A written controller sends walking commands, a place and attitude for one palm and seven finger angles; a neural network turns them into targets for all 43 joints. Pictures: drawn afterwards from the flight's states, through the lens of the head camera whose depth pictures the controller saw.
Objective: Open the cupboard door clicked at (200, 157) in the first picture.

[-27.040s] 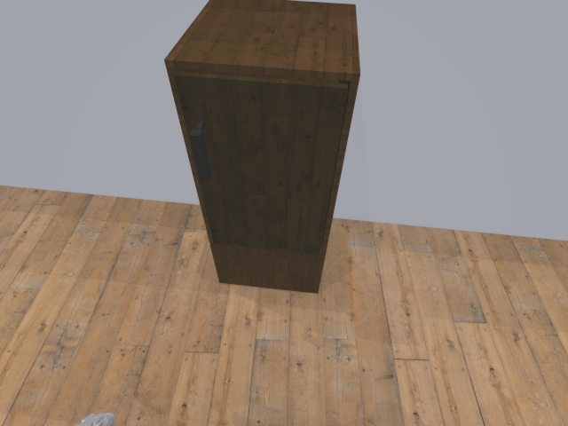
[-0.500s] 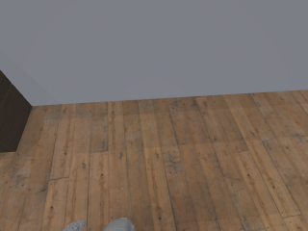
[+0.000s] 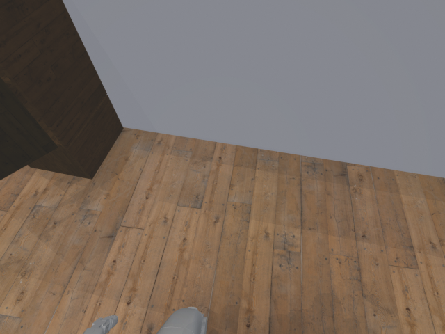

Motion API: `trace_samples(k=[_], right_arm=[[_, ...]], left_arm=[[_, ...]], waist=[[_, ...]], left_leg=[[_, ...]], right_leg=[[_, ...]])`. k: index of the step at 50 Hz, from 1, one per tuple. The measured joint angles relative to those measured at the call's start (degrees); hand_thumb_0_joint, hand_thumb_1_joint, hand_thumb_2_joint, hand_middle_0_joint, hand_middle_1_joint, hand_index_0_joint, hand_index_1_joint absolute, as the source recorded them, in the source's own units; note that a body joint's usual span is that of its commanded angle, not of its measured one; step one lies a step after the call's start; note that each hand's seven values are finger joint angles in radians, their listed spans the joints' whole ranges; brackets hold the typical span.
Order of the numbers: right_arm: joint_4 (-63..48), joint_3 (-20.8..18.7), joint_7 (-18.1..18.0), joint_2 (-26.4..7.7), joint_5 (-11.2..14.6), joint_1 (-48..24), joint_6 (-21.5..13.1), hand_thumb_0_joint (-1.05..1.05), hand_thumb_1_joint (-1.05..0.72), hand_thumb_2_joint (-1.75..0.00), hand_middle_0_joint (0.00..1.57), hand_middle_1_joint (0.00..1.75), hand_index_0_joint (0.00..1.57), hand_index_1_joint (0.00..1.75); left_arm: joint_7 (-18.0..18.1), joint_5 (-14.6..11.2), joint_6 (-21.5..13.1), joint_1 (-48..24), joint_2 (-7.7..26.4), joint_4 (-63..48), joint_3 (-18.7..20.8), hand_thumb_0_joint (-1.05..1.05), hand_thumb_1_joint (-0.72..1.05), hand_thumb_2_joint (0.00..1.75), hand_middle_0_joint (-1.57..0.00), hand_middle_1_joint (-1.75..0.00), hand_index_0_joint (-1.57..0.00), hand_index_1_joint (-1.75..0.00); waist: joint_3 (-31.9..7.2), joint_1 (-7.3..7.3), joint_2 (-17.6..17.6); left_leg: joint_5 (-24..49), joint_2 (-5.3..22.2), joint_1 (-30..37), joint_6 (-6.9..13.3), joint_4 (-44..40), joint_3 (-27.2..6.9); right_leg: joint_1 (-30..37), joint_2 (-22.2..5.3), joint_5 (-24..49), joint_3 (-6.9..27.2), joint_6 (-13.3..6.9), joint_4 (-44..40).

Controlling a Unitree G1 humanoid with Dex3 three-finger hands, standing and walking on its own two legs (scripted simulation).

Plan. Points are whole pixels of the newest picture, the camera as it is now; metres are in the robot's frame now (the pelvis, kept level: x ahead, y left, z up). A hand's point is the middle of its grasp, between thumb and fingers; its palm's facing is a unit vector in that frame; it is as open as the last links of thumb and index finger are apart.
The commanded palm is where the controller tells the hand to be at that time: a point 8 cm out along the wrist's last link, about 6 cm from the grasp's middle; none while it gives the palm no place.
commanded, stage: turn to face it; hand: left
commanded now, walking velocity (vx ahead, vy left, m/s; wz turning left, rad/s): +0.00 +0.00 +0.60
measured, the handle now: out of the picture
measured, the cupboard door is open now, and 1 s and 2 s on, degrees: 57 57 57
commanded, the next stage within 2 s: take the last steps up to it in 1.20 s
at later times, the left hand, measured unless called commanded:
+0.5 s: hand out of the picture +0.06 +0.24 -0.15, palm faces +0.31 -0.91 -0.27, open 7.4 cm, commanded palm none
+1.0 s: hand out of the picture -0.04 +0.20 -0.18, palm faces +0.58 -0.78 -0.24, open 7.4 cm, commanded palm none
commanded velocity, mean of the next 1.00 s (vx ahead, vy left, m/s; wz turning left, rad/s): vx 0.00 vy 0.00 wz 0.53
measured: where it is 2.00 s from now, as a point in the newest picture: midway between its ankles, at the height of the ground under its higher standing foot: outside the picture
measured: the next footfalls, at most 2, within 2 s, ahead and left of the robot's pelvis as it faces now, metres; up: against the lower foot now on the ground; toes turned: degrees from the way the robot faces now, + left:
left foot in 0.20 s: +0.04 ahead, +0.13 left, +0.00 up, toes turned +14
right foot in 0.58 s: +0.10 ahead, -0.14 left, +0.00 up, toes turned +19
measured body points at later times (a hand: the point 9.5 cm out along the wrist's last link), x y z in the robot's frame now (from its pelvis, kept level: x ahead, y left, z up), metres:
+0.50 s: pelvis +0.02 +0.00 +0.01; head +0.07 +0.02 +0.45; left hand +0.04 +0.29 -0.13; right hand +0.17 -0.22 -0.13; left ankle +0.00 +0.12 -0.73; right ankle +0.05 -0.15 -0.69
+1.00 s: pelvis +0.03 -0.01 +0.00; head +0.07 +0.04 +0.44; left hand -0.07 +0.24 -0.16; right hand +0.27 -0.16 -0.13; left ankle -0.02 +0.09 -0.73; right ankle +0.07 -0.15 -0.67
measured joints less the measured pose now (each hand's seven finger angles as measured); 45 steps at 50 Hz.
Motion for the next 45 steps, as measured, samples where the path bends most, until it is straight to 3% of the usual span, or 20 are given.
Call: trace_samples(k=[2, 7, 10, 11, 12, 14, 17, 23, 28, 29, 32, 35, 37, 42, 44, 45], right_arm=[[0.1, 0.1, 0.2, 0.2, 0.1, -0.3, 0.0, 0.01, -0.91, -0.90, 0.20, 0.30, 0.20, 0.30], [-0.2, 0.9, 0.5, 0.8, 0.5, -1.3, -0.5, 0.01, -0.91, -0.90, 0.19, 0.30, 0.19, 0.30], [-1.1, 1.4, 0.7, 0.7, 0.4, -1.8, -1.4, 0.01, -0.91, -0.90, 0.19, 0.30, 0.19, 0.30], [-1.4, 1.3, 0.6, 0.6, 0.2, -1.9, -2.1, 0.01, -0.91, -0.90, 0.19, 0.30, 0.19, 0.30], [-1.6, 1.3, 0.5, 0.9, 0.1, -2.2, -2.6, 0.01, -0.91, -0.90, 0.19, 0.30, 0.20, 0.30], [-2.1, 1.7, -0.1, 1.5, 0.0, -2.1, -3.3, 0.01, -0.91, -0.90, 0.20, 0.30, 0.20, 0.30], [-2.2, 2.1, -1.0, 2.0, -0.2, -1.2, -3.5, 0.01, -0.91, -0.90, 0.20, 0.30, 0.20, 0.30], [-0.8, 2.2, -1.1, 2.2, -0.4, 0.8, -3.0, 0.01, -0.91, -0.90, 0.20, 0.30, 0.20, 0.30], [-0.1, 1.4, -0.9, 2.0, -0.2, 2.2, -1.9, 0.01, -0.91, -0.90, 0.20, 0.30, 0.20, 0.30], [-0.2, 1.2, -0.8, 1.9, 0.1, 2.6, -1.6, 0.01, -0.91, -0.90, 0.20, 0.30, 0.20, 0.30], [0.5, 0.2, -0.6, 0.3, 0.1, 1.8, -0.7, 0.01, -0.91, -0.90, 0.20, 0.30, 0.20, 0.30], [0.9, -0.1, -0.2, -0.2, 0.1, 1.1, -0.1, 0.01, -0.91, -0.90, 0.20, 0.30, 0.20, 0.30], [0.7, 0.0, 0.2, 0.0, 0.2, 0.8, -0.1, 0.01, -0.91, -0.90, 0.20, 0.30, 0.20, 0.30], [-0.2, 0.9, 0.5, 0.6, 0.4, -0.3, -1.0, 0.01, -0.91, -0.90, 0.19, 0.30, 0.19, 0.30], [-1.0, 1.2, 0.6, 0.2, 0.3, -0.4, -1.9, 0.01, -0.91, -0.90, 0.19, 0.30, 0.19, 0.30], [-1.2, 1.2, 0.4, 0.5, 0.1, -0.9, -2.5, 0.01, -0.91, -0.90, 0.19, 0.30, 0.19, 0.30]], left_arm=[[0.1, 0.1, 0.0, 0.7, -0.5, 0.3, -0.3, 0.00, 0.91, 0.89, -0.20, -0.30, -0.20, -0.30], [-0.4, 0.2, -0.6, 1.7, -1.0, 1.1, -0.7, 0.00, 0.91, 0.89, -0.20, -0.30, -0.20, -0.30], [-0.8, -0.1, -0.5, 2.7, -0.6, 1.5, -0.4, 0.00, 0.90, 0.89, -0.20, -0.30, -0.20, -0.30], [-0.9, -0.3, -0.1, 2.9, -0.2, 1.7, -0.1, 0.00, 0.90, 0.89, -0.20, -0.30, -0.20, -0.30], [-0.9, -0.4, 0.6, 2.5, 0.4, 2.1, 0.1, 0.00, 0.90, 0.89, -0.20, -0.30, -0.20, -0.30], [-0.5, -0.4, 2.0, 1.3, 1.5, 3.1, 0.5, 0.00, 0.91, 0.89, -0.20, -0.30, -0.20, -0.30], [-0.5, -0.4, 2.6, -0.4, 2.4, 3.6, 1.1, 0.00, 0.91, 0.89, -0.20, -0.30, -0.20, -0.30], [-0.9, -0.6, 2.1, -2.6, 2.8, 1.8, 1.4, 0.00, 0.91, 0.89, -0.20, -0.30, -0.20, -0.30], [-0.9, -0.7, 0.7, -3.5, 2.5, -0.1, 0.9, 0.00, 0.91, 0.89, -0.20, -0.30, -0.20, -0.30], [-0.8, -0.5, 0.1, -3.1, 2.6, -0.6, 0.9, 0.00, 0.91, 0.89, -0.20, -0.30, -0.20, -0.30], [-0.1, -0.1, -0.6, -2.8, 0.7, -0.5, 0.1, 0.00, 0.91, 0.89, -0.20, -0.30, -0.20, -0.30], [0.1, 0.0, -0.3, -1.5, -0.6, -0.1, -0.4, 0.00, 0.91, 0.89, -0.20, -0.30, -0.20, -0.30], [0.1, 0.1, -0.1, -0.8, -0.9, 0.4, -0.6, 0.00, 0.91, 0.89, -0.20, -0.30, -0.20, -0.30], [-0.6, 0.2, -0.3, 1.0, -0.7, 1.4, -0.6, 0.00, 0.91, 0.89, -0.20, -0.30, -0.20, -0.30], [-0.9, -0.2, 0.0, 2.3, -0.3, 1.6, -0.3, 0.00, 0.90, 0.89, -0.20, -0.30, -0.20, -0.30], [-0.8, -0.4, 0.5, 2.2, 0.4, 2.1, -0.1, 0.00, 0.91, 0.89, -0.20, -0.30, -0.20, -0.30]], waist=[[0.2, -0.26, -1.1], [0.9, 0.34, -3.9], [0.6, 0.71, -4.6], [0.3, 0.54, -4.8], [0.7, 0.73, -5.4], [1.0, 1.01, -5.7], [0.8, 1.02, -4.9], [0.0, 0.64, -2.4], [-1.1, -0.17, -0.7], [-1.7, -0.01, -1.2], [-0.5, -0.56, 0.8], [0.1, -1.05, 0.1], [0.2, -1.15, -1.4], [0.7, -0.11, -4.3], [-0.1, 0.16, -4.1], [0.2, 0.38, -4.8]], left_leg=[[0.2, 0.8, 0.5, -0.7, 0.0, 2.1], [0.4, 1.7, 6.3, -0.8, -14.9, 5.8], [8.7, 1.7, 11.3, 0.5, -27.1, 6.9], [10.0, 1.4, 11.1, 3.1, -27.9, 6.6], [9.4, 0.9, 10.2, 4.4, -26.2, 6.3], [8.0, 0.7, 9.6, 4.8, -25.0, 5.3], [9.6, 0.6, 10.5, 3.9, -27.9, 3.2], [12.6, 0.7, 11.9, 3.1, -32.5, -0.9], [11.7, -0.1, 9.8, 1.3, -29.8, -4.8], [10.1, -0.8, 8.4, 1.2, -27.6, -4.7], [-0.5, -0.8, 3.0, 0.7, -10.2, -3.4], [-0.8, 0.4, 0.6, -0.3, 0.1, 0.5], [-0.8, 1.3, 1.7, -0.9, -2.7, 3.0], [3.1, 1.5, 8.4, -0.4, -20.5, 6.3], [11.8, 1.9, 11.1, 1.6, -27.8, 5.9], [11.7, 1.4, 10.1, 2.8, -26.2, 5.7]], right_leg=[[1.4, -1.0, 0.6, -1.3, 0.1, -1.9], [3.0, -3.4, 0.0, -4.9, 0.9, -2.4], [1.7, -4.8, -2.9, -7.0, 2.1, 2.2], [-0.1, -5.2, -4.6, -6.6, 2.8, 6.6], [-2.4, -5.1, -8.4, -4.4, 3.3, 12.3], [-7.1, -3.3, -12.2, -0.3, 3.9, 22.8], [-11.4, -1.4, -9.5, 2.8, 4.4, 29.4], [-10.8, 0.5, -6.3, 5.0, 4.1, 20.1], [-3.0, 2.4, -0.7, 4.5, 3.3, 2.2], [-1.6, 1.8, 1.0, 4.8, 2.1, -1.6], [-0.9, 1.3, 0.0, 2.1, 0.6, 0.6], [1.4, -0.2, 0.0, 0.0, 0.7, -1.0], [2.6, -1.6, 0.1, -1.2, 0.9, -2.0], [2.8, -4.6, -2.0, -4.5, 2.2, 0.2], [0.6, -5.1, -4.3, -5.5, 3.0, 5.2], [-1.5, -5.2, -8.1, -4.1, 3.5, 9.9]])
